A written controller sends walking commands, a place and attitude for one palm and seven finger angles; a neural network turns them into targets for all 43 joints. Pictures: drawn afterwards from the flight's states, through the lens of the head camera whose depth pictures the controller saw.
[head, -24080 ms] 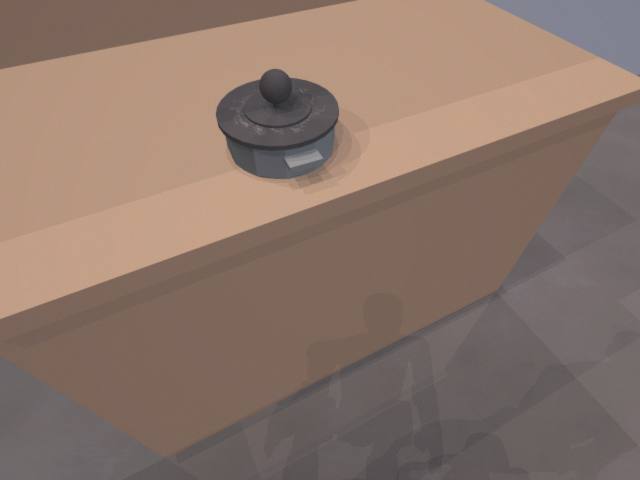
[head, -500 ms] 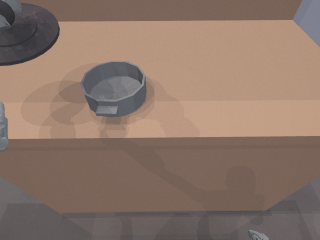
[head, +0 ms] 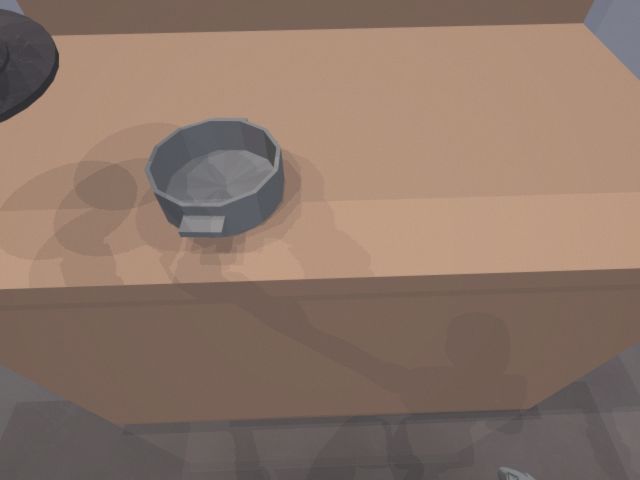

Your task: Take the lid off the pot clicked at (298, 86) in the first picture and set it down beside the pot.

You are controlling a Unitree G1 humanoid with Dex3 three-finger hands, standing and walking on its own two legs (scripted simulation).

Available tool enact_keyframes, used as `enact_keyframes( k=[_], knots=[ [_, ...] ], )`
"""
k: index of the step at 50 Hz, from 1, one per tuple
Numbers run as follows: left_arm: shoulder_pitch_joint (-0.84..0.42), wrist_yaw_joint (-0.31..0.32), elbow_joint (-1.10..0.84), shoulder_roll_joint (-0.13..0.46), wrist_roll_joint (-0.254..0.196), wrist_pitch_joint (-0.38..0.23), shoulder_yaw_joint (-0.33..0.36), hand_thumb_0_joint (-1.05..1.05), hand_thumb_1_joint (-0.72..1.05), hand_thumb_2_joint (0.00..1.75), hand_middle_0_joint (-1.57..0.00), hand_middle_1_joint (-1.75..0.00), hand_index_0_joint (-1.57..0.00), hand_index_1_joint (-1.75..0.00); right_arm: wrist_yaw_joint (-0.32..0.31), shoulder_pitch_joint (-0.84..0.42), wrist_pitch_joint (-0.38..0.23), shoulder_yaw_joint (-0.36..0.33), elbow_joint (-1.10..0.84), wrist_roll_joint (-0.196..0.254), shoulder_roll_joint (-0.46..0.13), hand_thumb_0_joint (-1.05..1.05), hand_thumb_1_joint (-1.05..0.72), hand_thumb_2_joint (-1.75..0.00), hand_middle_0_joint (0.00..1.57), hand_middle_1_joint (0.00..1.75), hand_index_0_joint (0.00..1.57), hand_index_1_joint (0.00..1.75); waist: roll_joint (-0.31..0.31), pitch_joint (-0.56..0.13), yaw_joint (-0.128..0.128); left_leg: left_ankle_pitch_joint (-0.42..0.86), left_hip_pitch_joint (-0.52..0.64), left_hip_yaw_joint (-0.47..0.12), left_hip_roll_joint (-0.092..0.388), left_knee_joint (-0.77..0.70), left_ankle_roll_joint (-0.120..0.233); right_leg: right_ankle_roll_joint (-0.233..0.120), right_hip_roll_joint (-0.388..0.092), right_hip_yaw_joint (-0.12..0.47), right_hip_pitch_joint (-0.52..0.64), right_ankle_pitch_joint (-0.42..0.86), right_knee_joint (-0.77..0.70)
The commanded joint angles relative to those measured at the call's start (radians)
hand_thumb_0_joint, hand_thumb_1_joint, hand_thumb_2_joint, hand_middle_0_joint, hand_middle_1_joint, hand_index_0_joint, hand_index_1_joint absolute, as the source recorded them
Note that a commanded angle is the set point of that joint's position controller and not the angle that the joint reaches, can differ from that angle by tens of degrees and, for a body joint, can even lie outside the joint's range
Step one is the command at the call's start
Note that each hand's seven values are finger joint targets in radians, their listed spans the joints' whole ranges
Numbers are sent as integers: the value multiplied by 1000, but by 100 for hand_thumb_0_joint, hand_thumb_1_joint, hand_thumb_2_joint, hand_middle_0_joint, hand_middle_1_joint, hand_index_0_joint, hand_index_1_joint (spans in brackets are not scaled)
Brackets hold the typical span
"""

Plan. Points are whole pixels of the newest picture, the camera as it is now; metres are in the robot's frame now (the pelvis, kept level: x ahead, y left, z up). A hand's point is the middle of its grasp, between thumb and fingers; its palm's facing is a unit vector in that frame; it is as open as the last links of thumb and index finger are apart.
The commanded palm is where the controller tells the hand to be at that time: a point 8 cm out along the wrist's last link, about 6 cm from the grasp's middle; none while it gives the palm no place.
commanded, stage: move the lid sideways beside the pot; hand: left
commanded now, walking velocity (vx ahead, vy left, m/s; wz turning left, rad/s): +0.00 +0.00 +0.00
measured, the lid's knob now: out of the picture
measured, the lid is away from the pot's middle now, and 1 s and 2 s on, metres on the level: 0.23 0.23 0.23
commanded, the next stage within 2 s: lower the lid onto the table in 0.14 s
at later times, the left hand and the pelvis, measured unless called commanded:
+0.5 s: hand out of the picture +0.43 +0.36 +0.31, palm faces -0.12 -0.19 -0.97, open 7.6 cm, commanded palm +0.44 +0.35 +0.37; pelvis +0.00 +0.00 +0.00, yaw +0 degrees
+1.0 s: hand out of the picture +0.45 +0.35 +0.27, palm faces -0.18 -0.22 -0.96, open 7.6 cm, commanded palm +0.45 +0.35 +0.34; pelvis +0.01 +0.00 +0.00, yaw -1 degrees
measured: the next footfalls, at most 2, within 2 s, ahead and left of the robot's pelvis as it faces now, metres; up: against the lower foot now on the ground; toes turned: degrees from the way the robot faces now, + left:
none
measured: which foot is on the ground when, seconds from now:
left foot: down 0.00-1.00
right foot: down 0.00-1.00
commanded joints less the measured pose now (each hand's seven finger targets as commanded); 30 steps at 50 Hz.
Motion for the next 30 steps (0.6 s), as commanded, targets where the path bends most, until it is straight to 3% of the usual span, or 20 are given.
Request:
enact_keyframes(
  k=[1, 2, 5, 6, 7, 8, 11, 12, 13, 15, 16, 17, 18, 22, 23, 25, 26, 27, 29, 30],
  knots=[
    [-505, 63, -201, 274, 24, -24, 71, 0, 64, 103, -81, -98, -83, -98, -15, 3, -29, -43, -110, 1, -163, 0, -90, -90, 20, 30, 20, 30, 88, -428, 4, 338, 408, 39, -20, 24, 46, -67, 58, -66, -47, 299, -46],
    [-566, 66, -251, 310, 39, -24, 88, 0, 64, 103, -81, -98, -83, -98, -10, -2, -19, -46, -108, -2, -162, 0, -90, -90, 20, 30, 20, 30, 91, -463, 8, 340, 424, 38, -16, 16, 43, -60, 60, -62, -38, 294, -45],
    [-519, 59, -198, 274, 33, -18, 63, 0, 64, 103, -81, -98, -83, -98, -11, -5, -11, -50, -113, 1, -157, 0, -90, -90, 20, 30, 20, 30, 81, -412, -1, 316, 396, 42, -18, 19, 48, -59, 62, -65, -57, 290, -50],
    [-494, 52, -205, 216, 12, -20, 18, 0, 64, 103, -81, -98, -83, -98, -9, -4, -21, -48, -114, 5, -161, 0, -90, -90, 20, 30, 20, 30, 109, -395, -6, 348, 412, 42, -15, 24, 47, -65, 58, -69, -68, 300, -53],
    [-527, 59, -234, 286, 30, -17, 70, 0, 64, 103, -81, -98, -83, -98, -7, 3, -13, -50, -104, -1, -162, 0, -90, -90, 20, 30, 20, 30, 93, -434, 1, 338, 424, 42, -10, 20, 45, -57, 60, -62, -50, 291, -52],
    [-522, 60, -214, 271, 30, -20, 58, 0, 64, 103, -81, -98, -83, -98, -10, -9, -12, -48, -110, 2, -158, 0, -90, -90, 20, 30, 20, 30, 108, -404, -4, 341, 409, 42, -16, 26, 49, -62, 62, -64, -63, 298, -50],
    [-516, 55, -279, 253, 9, -23, 47, 0, 64, 103, -81, -98, -83, -98, -10, -5, -23, -49, -116, 5, -164, 0, -90, -90, 20, 30, 20, 30, 141, -440, 0, 390, 452, 40, -11, 32, 48, -65, 57, -64, -59, 316, -51],
    [-561, 61, -298, 284, 28, -19, 62, 0, 64, 103, -81, -98, -83, -98, -8, 0, -18, -50, -108, -2, -161, 0, -90, -90, 20, 30, 20, 30, 146, -470, 0, 384, 463, 33, -14, 28, 46, -60, 64, -63, -53, 300, -51],
    [-513, 61, -156, 277, 30, 10, 74, 0, 64, 103, -81, -98, -83, -98, -10, 7, -22, -51, -97, 0, -159, 0, -90, -90, 20, 30, 20, 30, 112, -413, -5, 349, 429, 37, -19, 31, 53, -62, 66, -64, -60, 303, -51],
    [-500, 51, -120, 253, 20, 23, 45, 0, 64, 103, -81, -98, -83, -98, -7, 1, -20, -47, -98, 5, -162, 0, -90, -90, 20, 30, 20, 30, 64, -362, -7, 253, 368, 43, -26, 5, 49, -57, 62, -68, -51, 283, -62],
    [-483, 47, -142, 230, 2, 21, 27, 0, 64, 103, -81, -98, -83, -98, -6, 0, -31, -45, -99, 8, -170, 0, -90, -90, 20, 30, 20, 30, 80, -377, -6, 284, 384, 49, -20, 10, 48, -62, 55, -66, -46, 308, -60],
    [-562, 55, -196, 263, 23, 27, 37, 0, 64, 103, -81, -98, -83, -98, -3, 4, -27, -45, -94, 1, -168, 0, -90, -90, 20, 30, 20, 30, 101, -428, -3, 281, 412, 43, -19, 0, 46, -56, 59, -64, -36, 286, -60],
    [-553, 58, -164, 273, 28, 28, 53, 0, 64, 103, -81, -98, -83, -98, -7, 4, -30, -48, -95, 2, -165, 0, -90, -90, 20, 30, 20, 30, 90, -412, -7, 282, 409, 43, -22, 12, 53, -58, 60, -63, -43, 289, -59],
    [-568, 60, -175, 225, 22, 35, 8, 0, 64, 103, -81, -98, -83, -98, -7, 11, -44, -47, -88, 2, -165, 0, -90, -90, 20, 30, 20, 30, 100, -414, -14, 273, 425, 36, -17, 2, 48, -56, 62, -65, -59, 263, -64],
    [-533, 58, -108, 186, 18, 38, -12, 0, 64, 103, -81, -98, -83, -98, -12, 13, -47, -48, -81, 4, -162, 0, -90, -90, 20, 30, 20, 30, 86, -359, -24, 248, 406, 36, -19, 6, 53, -58, 63, -70, -86, 253, -67],
    [-501, 63, -85, 262, 27, 29, 45, 0, 64, 103, -81, -98, -83, -98, -14, 20, -48, -44, -79, 1, -168, 0, -90, -90, 20, 30, 20, 30, 43, -369, -14, 204, 368, 44, -22, -4, 52, -55, 60, -64, -51, 255, -66],
    [-489, 63, -123, 271, 17, 14, 48, 0, 64, 103, -81, -98, -83, -98, -14, 17, -56, -40, -86, 1, -176, 0, -90, -90, 20, 30, 20, 30, 79, -396, -5, 249, 377, 52, -23, 5, 52, -62, 54, -62, -33, 297, -56],
    [-553, 72, -156, 307, 37, 15, 64, 0, 64, 103, -81, -98, -83, -98, -12, 21, -47, -44, -83, -2, -172, 0, -90, -90, 20, 30, 20, 30, 86, -435, -7, 257, 396, 49, -21, 2, 50, -54, 58, -57, -21, 289, -55],
    [-563, 68, -128, 220, 20, 18, 2, 0, 64, 103, -81, -98, -83, -98, -14, 20, -47, -50, -80, 4, -167, 0, -90, -90, 20, 30, 20, 30, 108, -385, -25, 239, 402, 39, -19, 4, 52, -56, 63, -66, -74, 258, -64],
    [-548, 70, -123, 226, 18, 18, 16, 0, 64, 103, -81, -98, -83, -98, -15, 26, -48, -52, -78, 3, -169, 0, -90, -90, 20, 30, 20, 30, 97, -389, -23, 223, 406, 34, -16, -2, 52, -57, 64, -65, -77, 240, -66]
  ],
)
